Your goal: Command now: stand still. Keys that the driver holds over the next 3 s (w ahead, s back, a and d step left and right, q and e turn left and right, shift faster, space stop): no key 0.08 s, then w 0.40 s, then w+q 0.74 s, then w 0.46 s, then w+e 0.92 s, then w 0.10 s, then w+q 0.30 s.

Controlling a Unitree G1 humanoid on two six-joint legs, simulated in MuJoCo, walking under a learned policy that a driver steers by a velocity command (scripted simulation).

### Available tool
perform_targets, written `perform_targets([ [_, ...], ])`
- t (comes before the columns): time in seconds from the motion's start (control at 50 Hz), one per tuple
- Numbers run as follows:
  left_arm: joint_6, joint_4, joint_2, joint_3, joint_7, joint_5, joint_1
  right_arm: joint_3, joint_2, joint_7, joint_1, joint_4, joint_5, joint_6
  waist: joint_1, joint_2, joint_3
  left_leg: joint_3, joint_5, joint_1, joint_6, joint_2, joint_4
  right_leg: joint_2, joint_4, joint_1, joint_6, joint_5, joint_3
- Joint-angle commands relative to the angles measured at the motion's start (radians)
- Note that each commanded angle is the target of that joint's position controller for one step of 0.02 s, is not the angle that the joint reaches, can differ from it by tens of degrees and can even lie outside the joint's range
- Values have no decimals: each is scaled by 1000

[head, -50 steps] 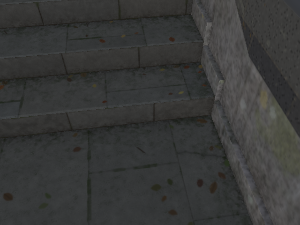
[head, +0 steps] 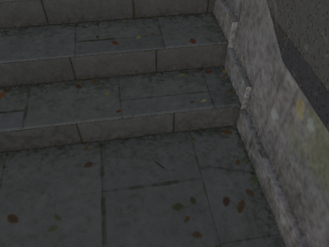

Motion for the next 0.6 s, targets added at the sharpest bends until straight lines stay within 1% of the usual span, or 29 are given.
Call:
perform_targets([
  [0.02,-3,-10,100,14,8,-1,44,-18,-101,1,49,-14,-1,2,-7,18,-16,-86,274,-33,-11,87,-128,12,-39,31,-10,168,-30],
  [0.08,-1,0,97,12,11,-1,48,-18,-102,1,43,-6,-1,5,-5,15,-4,-92,237,-42,-9,89,-144,11,-46,30,-8,149,-30],
  [0.1,1,9,87,10,13,0,63,-18,-101,-1,55,3,-3,7,-7,24,-22,-96,115,-38,-5,86,-168,24,-38,37,-8,82,-49],
  [0.12,5,5,90,13,14,0,56,-22,-113,-3,57,8,0,10,-10,31,-21,-114,-41,-41,10,93,-192,44,-8,18,-15,-5,-78],
  [0.14,4,-4,94,15,16,-4,33,-35,-152,-7,60,6,10,13,-23,72,2,-164,-258,-49,47,116,-230,73,63,-36,-22,-125,-119],
  [0.16,-4,-21,96,15,17,-9,-3,-47,-189,-10,76,1,18,11,-46,133,55,-275,-459,-44,97,182,-295,82,151,-148,-27,-202,-140],
  [0.18,-19,-49,106,16,16,-15,-50,-57,-215,-10,90,-1,20,2,-66,173,109,-415,-537,-57,153,279,-359,42,249,-236,-41,-216,-126],
  [0.2,-35,-75,116,19,10,-25,-92,-62,-222,-12,99,-2,14,-14,-77,184,152,-515,-515,-46,200,350,-400,-3,364,-333,-56,-238,-93],
  [0.22,-50,-85,123,26,3,-33,-99,-61,-210,-11,98,0,12,-32,-67,165,169,-556,-448,1,229,387,-407,-36,465,-425,-72,-255,-68],
  [0.24,-67,-90,120,27,-7,-43,-85,-59,-193,-8,86,-8,16,-48,-48,128,154,-532,-369,46,234,397,-399,-64,499,-462,-91,-244,-58],
  [0.26,-83,-91,118,28,-24,-49,-69,-52,-180,-4,65,-20,16,-60,-30,85,127,-474,-298,78,217,378,-393,-79,455,-451,-106,-226,-68],
  [0.28,-98,-102,112,25,-35,-50,-77,-48,-168,-2,53,-29,19,-61,-23,93,116,-387,-209,82,187,335,-387,-90,334,-403,-117,-204,-76],
  [0.3,-108,-103,98,20,-48,-35,-98,-54,-195,-4,60,-34,22,-51,-26,70,93,-302,-132,61,168,285,-364,-65,236,-309,-114,-198,-119],
  [0.32,-111,-95,92,20,-57,-32,-82,-55,-209,-3,65,-37,19,-42,-18,71,62,-241,-94,26,159,248,-339,-30,149,-197,-103,-167,-165],
  [0.34,-111,-78,106,26,-69,-41,-36,-54,-214,-2,71,-41,25,-42,2,67,41,-209,-86,-7,157,226,-309,3,64,-90,-90,-44,-203],
  [0.36,-98,-50,107,33,-77,-39,30,-58,-235,-3,76,-35,23,-36,36,73,24,-178,-29,-66,155,205,-251,40,23,30,-90,14,-239],
  [0.38,-89,-37,137,47,-79,-21,114,-50,-224,-1,46,-50,9,-35,80,81,-19,-159,92,-118,136,166,-164,61,-7,166,-99,4,-240],
  [0.4,-83,-16,167,59,-71,-16,226,-32,-167,5,15,-69,-4,-39,137,13,-63,-104,180,-198,94,121,21,-23,-67,293,-144,-42,-113],
  [0.42,-86,-4,269,78,-60,9,359,-4,-72,11,4,-103,-21,-43,144,-260,-106,17,15,-403,21,2,360,-253,-210,425,-266,-147,274],
  [0.44,-95,32,290,81,-67,15,397,-10,-61,11,32,-106,2,-58,107,-288,-106,-76,-264,-526,5,-38,593,-387,-343,404,-372,-269,617],
  [0.46,-109,-13,237,63,-62,2,286,-18,-121,23,31,-108,28,-72,65,-140,-25,-151,-208,-615,21,27,725,-401,-342,356,-369,-345,572],
  [0.48,-116,-41,213,59,-64,-18,197,-18,-135,30,-2,-107,39,-79,51,-106,34,-108,-105,-691,25,86,753,-340,-323,334,-339,-308,408],
  [0.5,-122,-56,193,53,-67,-22,146,-20,-139,28,-17,-103,33,-79,34,-64,44,-99,-3,-706,20,110,732,-304,-333,308,-304,-188,305],
  [0.52,-122,-49,180,50,-62,-21,151,-23,-130,24,-22,-98,14,-73,20,-37,57,-122,80,-690,7,133,691,-287,-345,275,-275,-72,209],
  [0.54,-120,-42,154,43,-62,-1,165,-28,-134,25,-28,-95,13,-59,19,-23,51,-127,138,-645,-8,134,663,-256,-348,239,-243,54,112],
  [0.56,-112,-26,150,42,-59,5,196,-26,-107,27,-5,-90,13,-44,18,-57,41,-126,170,-622,-12,121,638,-232,-357,227,-236,139,36],
  [0.58,-106,-16,142,39,-52,-3,218,-23,-89,28,-6,-93,8,-36,15,-80,41,-113,194,-628,-18,119,609,-215,-367,224,-235,174,-18],
  [0.6,-106,-16,147,41,-45,-5,234,-21,-82,24,-46,-110,2,-31,21,-76,43,-107,243,-640,-26,113,563,-209,-376,216,-234,182,-63],
])
Next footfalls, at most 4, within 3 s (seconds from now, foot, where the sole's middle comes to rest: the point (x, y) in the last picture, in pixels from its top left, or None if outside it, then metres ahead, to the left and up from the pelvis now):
0.40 right None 0.13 -0.15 -0.77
0.92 left None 0.46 0.14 -0.77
1.40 right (148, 181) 0.80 0.10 -0.77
1.88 left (96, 171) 0.85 0.34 -0.77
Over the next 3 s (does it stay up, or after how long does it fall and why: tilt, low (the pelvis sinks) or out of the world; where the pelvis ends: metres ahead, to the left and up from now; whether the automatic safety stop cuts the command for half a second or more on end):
stays up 1.36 0.27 0.21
